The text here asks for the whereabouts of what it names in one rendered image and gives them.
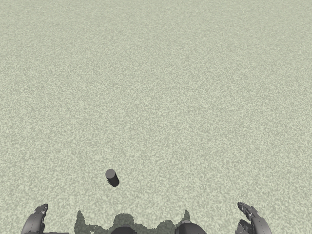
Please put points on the left robot hand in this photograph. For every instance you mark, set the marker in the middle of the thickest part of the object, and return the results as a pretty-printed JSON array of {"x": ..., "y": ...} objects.
[{"x": 34, "y": 223}]

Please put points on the can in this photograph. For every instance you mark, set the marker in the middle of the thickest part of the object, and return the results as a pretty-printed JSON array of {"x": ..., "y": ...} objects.
[{"x": 112, "y": 177}]

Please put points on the right robot hand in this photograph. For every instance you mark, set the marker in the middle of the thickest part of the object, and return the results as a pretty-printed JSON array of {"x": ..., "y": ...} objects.
[{"x": 258, "y": 224}]

